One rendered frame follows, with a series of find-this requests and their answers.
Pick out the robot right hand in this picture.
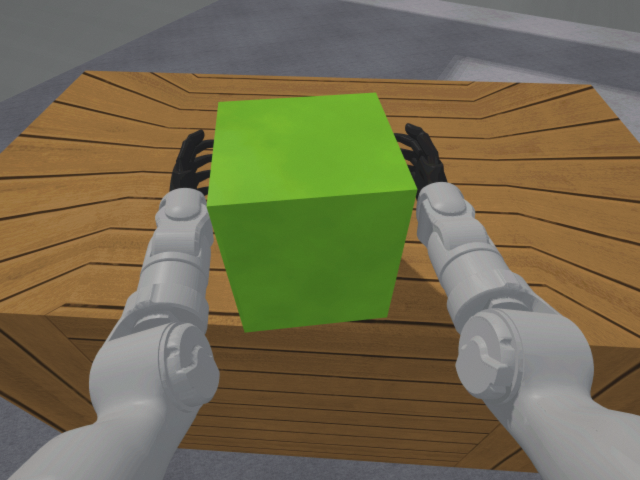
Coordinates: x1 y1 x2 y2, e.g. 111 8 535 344
394 123 448 200

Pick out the robot left forearm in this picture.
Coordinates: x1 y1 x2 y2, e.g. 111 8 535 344
89 188 214 414

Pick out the robot left hand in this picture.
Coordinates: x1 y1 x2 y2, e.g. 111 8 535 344
169 130 214 196

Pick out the robot right upper arm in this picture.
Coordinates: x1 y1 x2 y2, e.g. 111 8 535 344
455 308 640 480

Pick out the carton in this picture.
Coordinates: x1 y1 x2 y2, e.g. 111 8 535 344
207 93 418 333

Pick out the robot left upper arm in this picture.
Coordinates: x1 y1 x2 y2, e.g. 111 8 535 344
7 322 220 480

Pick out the pedestal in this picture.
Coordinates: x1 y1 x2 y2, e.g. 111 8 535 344
0 71 640 473

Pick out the robot right forearm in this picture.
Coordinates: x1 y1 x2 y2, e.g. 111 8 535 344
416 182 594 376

